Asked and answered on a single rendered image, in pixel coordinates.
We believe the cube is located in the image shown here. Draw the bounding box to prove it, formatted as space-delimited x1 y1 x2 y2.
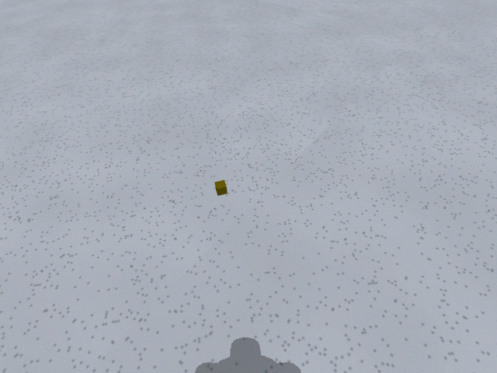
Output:
215 180 228 196

